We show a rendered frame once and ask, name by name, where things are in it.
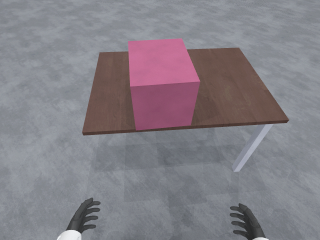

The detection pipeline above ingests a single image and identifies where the table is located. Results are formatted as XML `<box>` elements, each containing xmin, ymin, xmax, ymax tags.
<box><xmin>82</xmin><ymin>47</ymin><xmax>289</xmax><ymax>172</ymax></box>

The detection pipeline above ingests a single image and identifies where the right robot hand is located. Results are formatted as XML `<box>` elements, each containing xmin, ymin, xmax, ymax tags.
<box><xmin>229</xmin><ymin>203</ymin><xmax>266</xmax><ymax>240</ymax></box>

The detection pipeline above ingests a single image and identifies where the carton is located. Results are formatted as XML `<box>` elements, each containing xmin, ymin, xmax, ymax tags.
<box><xmin>128</xmin><ymin>38</ymin><xmax>200</xmax><ymax>131</ymax></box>

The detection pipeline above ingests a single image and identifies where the left robot hand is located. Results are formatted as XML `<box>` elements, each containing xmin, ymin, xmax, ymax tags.
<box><xmin>66</xmin><ymin>198</ymin><xmax>101</xmax><ymax>234</ymax></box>

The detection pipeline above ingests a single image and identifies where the left robot forearm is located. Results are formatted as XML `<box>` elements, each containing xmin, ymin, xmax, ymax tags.
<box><xmin>57</xmin><ymin>230</ymin><xmax>82</xmax><ymax>240</ymax></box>

